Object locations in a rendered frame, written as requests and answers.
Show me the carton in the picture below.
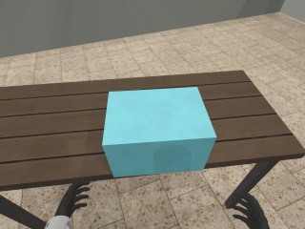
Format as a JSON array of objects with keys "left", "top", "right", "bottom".
[{"left": 102, "top": 87, "right": 216, "bottom": 177}]

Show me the table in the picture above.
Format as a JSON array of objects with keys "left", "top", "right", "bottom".
[{"left": 0, "top": 70, "right": 305, "bottom": 229}]

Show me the robot left forearm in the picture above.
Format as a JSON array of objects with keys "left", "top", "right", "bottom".
[{"left": 45, "top": 215, "right": 71, "bottom": 229}]

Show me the robot right hand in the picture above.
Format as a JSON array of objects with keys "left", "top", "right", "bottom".
[{"left": 232, "top": 192, "right": 270, "bottom": 229}]

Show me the robot left hand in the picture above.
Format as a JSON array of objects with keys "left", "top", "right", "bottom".
[{"left": 54, "top": 179, "right": 91, "bottom": 218}]

